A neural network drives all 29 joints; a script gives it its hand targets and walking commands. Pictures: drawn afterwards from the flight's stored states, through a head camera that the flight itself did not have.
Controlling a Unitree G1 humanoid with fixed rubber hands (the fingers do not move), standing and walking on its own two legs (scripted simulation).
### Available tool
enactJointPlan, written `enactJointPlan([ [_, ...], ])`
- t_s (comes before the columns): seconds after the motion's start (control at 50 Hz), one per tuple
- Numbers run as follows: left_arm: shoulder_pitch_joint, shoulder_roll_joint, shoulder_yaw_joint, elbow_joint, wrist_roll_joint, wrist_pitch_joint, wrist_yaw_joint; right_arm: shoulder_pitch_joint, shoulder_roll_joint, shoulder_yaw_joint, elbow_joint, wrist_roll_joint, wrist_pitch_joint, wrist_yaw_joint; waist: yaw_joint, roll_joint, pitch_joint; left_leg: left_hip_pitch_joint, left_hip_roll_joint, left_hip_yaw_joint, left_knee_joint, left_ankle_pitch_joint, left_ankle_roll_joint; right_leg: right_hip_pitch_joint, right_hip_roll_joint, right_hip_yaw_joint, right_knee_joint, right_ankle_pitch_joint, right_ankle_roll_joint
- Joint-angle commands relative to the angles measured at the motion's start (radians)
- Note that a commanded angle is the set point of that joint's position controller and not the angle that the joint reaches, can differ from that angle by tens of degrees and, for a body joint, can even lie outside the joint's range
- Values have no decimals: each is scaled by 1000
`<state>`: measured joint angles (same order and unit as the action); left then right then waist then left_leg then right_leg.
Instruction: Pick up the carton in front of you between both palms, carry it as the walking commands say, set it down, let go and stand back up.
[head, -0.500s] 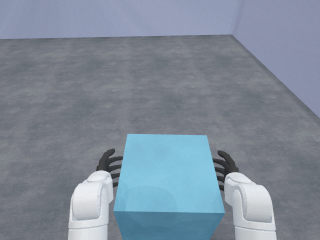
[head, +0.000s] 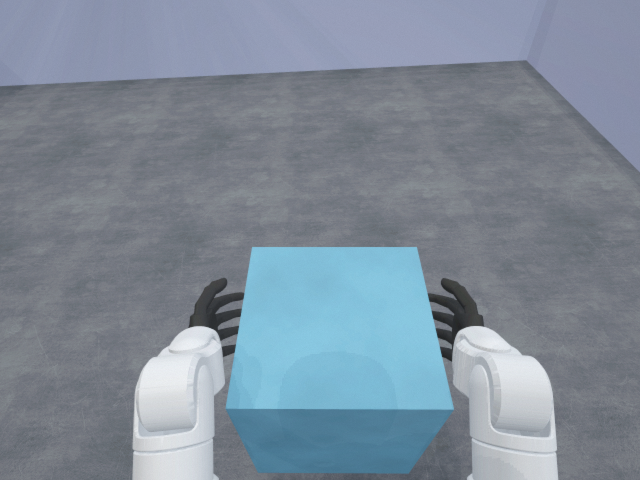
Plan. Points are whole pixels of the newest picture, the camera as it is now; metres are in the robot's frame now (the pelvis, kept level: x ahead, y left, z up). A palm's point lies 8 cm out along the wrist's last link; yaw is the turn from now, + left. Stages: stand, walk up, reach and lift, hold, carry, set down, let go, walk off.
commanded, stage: carry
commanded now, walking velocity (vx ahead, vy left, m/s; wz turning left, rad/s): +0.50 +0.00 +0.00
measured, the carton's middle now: (333, 365) +0.28 +0.01 -0.01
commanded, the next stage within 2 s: none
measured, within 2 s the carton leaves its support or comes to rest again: neither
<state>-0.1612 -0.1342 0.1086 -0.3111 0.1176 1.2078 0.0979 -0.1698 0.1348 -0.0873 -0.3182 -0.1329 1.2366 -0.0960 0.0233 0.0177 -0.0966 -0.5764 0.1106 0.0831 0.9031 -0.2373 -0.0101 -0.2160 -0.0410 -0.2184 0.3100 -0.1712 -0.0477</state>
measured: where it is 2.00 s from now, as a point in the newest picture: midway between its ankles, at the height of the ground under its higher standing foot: outside the picture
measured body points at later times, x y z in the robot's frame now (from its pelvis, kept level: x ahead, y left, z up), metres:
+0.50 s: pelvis +0.26 +0.04 -0.01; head +0.27 +0.04 +0.44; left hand +0.55 +0.18 +0.06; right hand +0.53 -0.12 +0.06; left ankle +0.28 +0.12 -0.75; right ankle +0.26 -0.08 -0.75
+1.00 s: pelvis +0.33 +0.03 -0.01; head +0.31 +0.03 +0.44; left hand +0.62 +0.17 +0.07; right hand +0.61 -0.13 +0.07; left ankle +0.28 +0.13 -0.74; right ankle +0.26 -0.08 -0.74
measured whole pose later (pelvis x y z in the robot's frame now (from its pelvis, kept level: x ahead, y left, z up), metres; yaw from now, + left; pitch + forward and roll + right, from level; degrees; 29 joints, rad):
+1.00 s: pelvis +0.33 +0.03 -0.01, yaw -2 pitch +4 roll +0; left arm -0.19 -0.14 0.11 -0.29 0.14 1.22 0.10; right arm -0.19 0.14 -0.10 -0.29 -0.14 1.23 -0.10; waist 0.00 0.00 -0.14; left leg -0.24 0.06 0.18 0.53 -0.31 -0.01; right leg -0.21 -0.06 -0.15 0.52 -0.32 0.02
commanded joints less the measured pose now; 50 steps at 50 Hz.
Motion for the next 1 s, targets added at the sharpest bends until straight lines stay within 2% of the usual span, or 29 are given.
enactJointPlan([
  [0.0,-473,-930,-713,-100,-457,6,-289,-470,951,705,-90,412,-30,237,-9,-149,-206,-25,6,30,-195,93,-15,213,-232,176,-180,27,-79],
  [0.04,-442,-901,-706,-86,-443,14,-286,-441,929,700,-79,405,-21,235,-6,-149,-183,-5,-12,64,-290,141,-10,233,-218,137,-164,98,-70],
  [0.1,-399,-880,-695,-48,-415,25,-281,-419,900,692,-54,407,-5,243,-1,-162,-146,49,-50,114,-392,213,-3,264,-196,74,-75,363,-35],
  [0.12,-392,-878,-692,-36,-408,27,-280,-419,894,688,-45,410,-1,248,-1,-164,-141,90,-61,125,-427,241,0,269,-187,55,-28,446,-18],
  [0.16,-394,-880,-689,-16,-401,28,-279,-406,892,684,-25,410,1,258,-21,-126,-163,298,-104,188,-548,355,4,210,-137,-17,154,485,37],
  [0.18,-395,-876,-688,-9,-398,28,-279,-410,888,681,-21,410,1,263,-30,-103,-201,474,-56,149,-549,439,8,109,-118,-22,260,406,72],
  [0.2,-412,-872,-688,-9,-395,30,-280,-405,880,670,-12,410,2,266,-42,41,-278,672,134,-68,-477,818,41,-38,-72,-5,461,63,116],
  [0.22,-443,-899,-711,-17,-410,38,-278,-408,885,655,21,399,-7,270,-48,249,-389,934,302,-299,-451,981,212,-291,18,58,666,-337,131],
  [0.24,-431,-906,-717,-23,-413,34,-281,-388,915,658,24,414,-19,273,-42,221,-396,853,317,-336,-518,870,247,-314,1,140,734,-427,114],
  [0.26,-471,-933,-725,-37,-423,24,-284,-407,952,662,5,426,-31,276,-40,184,-379,789,293,-283,-551,794,231,-312,-13,176,727,-430,91],
  [0.28,-499,-958,-737,-53,-431,12,-284,-434,986,667,-14,436,-41,277,-36,130,-375,735,271,-222,-567,725,196,-287,-45,202,633,-422,74],
  [0.3,-513,-975,-746,-71,-436,1,-283,-454,1010,678,-30,442,-51,278,-30,116,-349,666,244,-157,-585,659,159,-234,-62,201,487,-405,70],
  [0.32,-520,-998,-749,-75,-442,-8,-280,-473,1023,682,-43,445,-60,278,-29,120,-351,612,212,-106,-602,589,142,-160,-43,173,388,-366,72],
  [0.36,-470,-1015,-754,-82,-436,-23,-272,-447,1025,690,-66,447,-68,276,-30,129,-377,594,190,-48,-597,535,134,-67,-22,136,266,-265,72],
  [0.38,-446,-1011,-752,-86,-429,-28,-268,-434,1020,693,-73,446,-71,276,-30,124,-389,589,180,-21,-577,533,132,-32,-24,116,204,-188,73],
  [0.42,-418,-993,-746,-99,-419,-29,-265,-421,1002,698,-86,445,-73,278,-24,93,-384,530,138,37,-524,450,94,77,-47,88,44,92,77],
  [0.44,-417,-979,-742,-109,-420,-25,-266,-419,989,699,-87,443,-72,277,-25,78,-378,475,121,46,-505,363,65,134,-91,107,31,162,78],
  [0.46,-428,-964,-739,-115,-418,-21,-266,-440,969,704,-106,444,-67,278,-28,17,-355,458,93,68,-475,283,32,112,-160,171,59,269,68],
  [0.48,-447,-953,-731,-107,-413,-16,-267,-464,954,713,-113,450,-55,276,-33,-42,-326,448,68,44,-474,297,10,102,-175,172,129,366,58],
  [0.5,-436,-935,-720,-89,-413,-6,-268,-461,934,710,-104,447,-43,274,-31,-61,-307,446,73,39,-454,341,4,103,-171,164,143,400,58],
  [0.56,-374,-891,-691,-8,-396,18,-271,-422,888,692,-46,428,-14,268,-28,-59,-283,446,68,38,-378,528,2,96,-152,158,182,557,60],
  [0.6,-368,-885,-680,34,-387,27,-275,-409,881,680,-1,416,-5,269,-25,-59,-288,431,58,44,-356,557,-4,107,-146,149,203,643,59],
  [0.66,-423,-914,-685,42,-400,23,-282,-455,911,678,16,419,-8,273,-23,-54,-270,420,47,47,-358,540,-14,103,-142,143,207,676,63],
  [0.74,-496,-945,-702,-3,-427,16,-282,-514,943,686,-17,438,-15,271,-21,-28,-279,457,48,38,-364,604,-8,95,-124,133,212,604,67],
  [0.84,-478,-941,-705,-21,-426,18,-276,-488,939,683,-27,434,-16,265,-21,-7,-311,493,52,30,-356,681,5,103,-109,125,221,540,72],
  [0.98,-464,-940,-704,-14,-421,19,-279,-478,939,683,-23,429,-15,267,-22,-22,-299,470,47,27,-361,606,5,120,-118,128,214,553,67],
])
